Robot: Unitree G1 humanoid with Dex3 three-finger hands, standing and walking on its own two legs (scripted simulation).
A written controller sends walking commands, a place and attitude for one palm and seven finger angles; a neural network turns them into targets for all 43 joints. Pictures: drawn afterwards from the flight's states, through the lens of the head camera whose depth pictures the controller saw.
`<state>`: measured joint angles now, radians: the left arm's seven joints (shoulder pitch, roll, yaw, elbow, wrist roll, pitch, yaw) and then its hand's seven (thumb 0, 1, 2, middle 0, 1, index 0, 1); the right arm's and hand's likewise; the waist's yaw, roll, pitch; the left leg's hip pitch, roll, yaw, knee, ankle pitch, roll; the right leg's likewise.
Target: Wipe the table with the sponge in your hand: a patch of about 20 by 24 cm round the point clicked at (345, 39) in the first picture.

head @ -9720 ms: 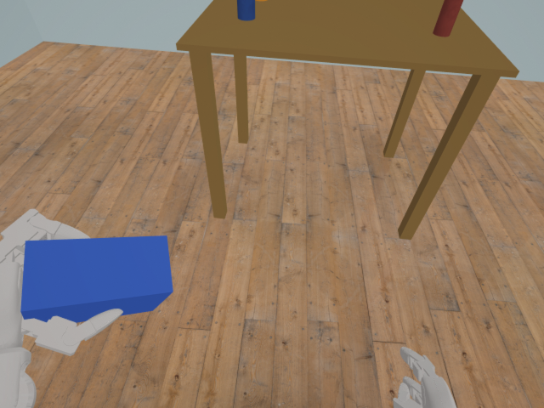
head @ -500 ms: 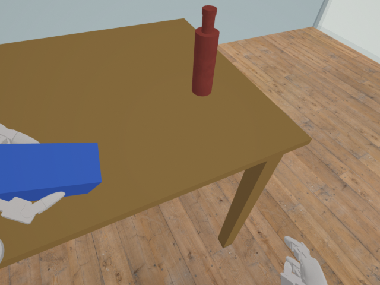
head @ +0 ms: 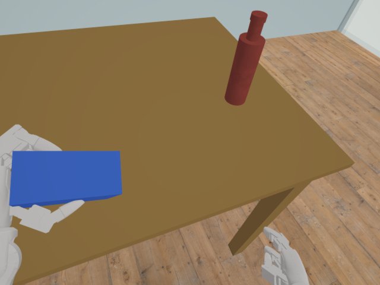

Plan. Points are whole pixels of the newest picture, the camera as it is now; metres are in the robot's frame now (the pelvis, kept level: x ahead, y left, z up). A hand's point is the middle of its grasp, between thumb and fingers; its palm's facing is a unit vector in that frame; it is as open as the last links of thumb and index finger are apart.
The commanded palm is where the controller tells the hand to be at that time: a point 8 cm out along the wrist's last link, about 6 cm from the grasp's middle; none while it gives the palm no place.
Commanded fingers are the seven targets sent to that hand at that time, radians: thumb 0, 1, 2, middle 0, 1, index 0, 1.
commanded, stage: come to a stop and stand still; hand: left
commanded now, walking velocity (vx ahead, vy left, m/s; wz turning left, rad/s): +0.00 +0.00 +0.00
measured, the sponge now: (85, 178) +0.24 +0.21 +0.14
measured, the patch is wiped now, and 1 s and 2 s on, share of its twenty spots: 0.00 0.00 0.00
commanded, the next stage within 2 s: look again from close up in 0.62 s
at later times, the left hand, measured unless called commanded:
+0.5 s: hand (59, 177) +0.23 +0.23 +0.16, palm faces +0.44 -0.84 -0.33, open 10.5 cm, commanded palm +0.17 +0.26 +0.18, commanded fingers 0.00 0.10 1.30 -1.20 -1.60 -1.20 -1.60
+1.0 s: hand (56, 186) +0.21 +0.23 +0.16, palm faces +0.41 -0.85 -0.32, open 10.5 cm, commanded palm +0.15 +0.27 +0.18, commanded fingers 0.00 0.10 1.30 -1.20 -1.60 -1.20 -1.60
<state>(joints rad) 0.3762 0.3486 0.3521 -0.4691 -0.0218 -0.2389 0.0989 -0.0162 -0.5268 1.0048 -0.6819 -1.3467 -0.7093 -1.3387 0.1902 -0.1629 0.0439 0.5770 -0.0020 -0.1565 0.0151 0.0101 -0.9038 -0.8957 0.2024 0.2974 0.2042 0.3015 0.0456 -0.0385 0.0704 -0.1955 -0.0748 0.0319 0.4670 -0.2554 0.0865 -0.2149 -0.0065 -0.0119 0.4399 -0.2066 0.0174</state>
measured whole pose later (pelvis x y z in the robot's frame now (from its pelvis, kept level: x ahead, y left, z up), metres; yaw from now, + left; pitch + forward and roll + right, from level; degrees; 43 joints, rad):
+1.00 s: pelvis +0.00 -0.02 +0.00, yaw +1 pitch -1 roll -1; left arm 0.43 0.34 0.33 -0.46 -0.06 -0.18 0.14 -0.02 -0.52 1.01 -0.68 -1.35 -0.70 -1.34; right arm 0.20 -0.20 0.01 0.58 0.01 -0.09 -0.04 0.01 -0.91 -0.90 0.20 0.30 0.20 0.30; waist 0.01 -0.01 0.05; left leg -0.19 -0.05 0.01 0.44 -0.23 0.07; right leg -0.18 0.02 -0.04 0.37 -0.17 -0.01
